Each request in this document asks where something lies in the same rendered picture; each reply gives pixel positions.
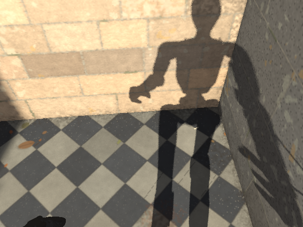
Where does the robot left hand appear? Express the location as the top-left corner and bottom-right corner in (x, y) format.
(23, 216), (66, 227)

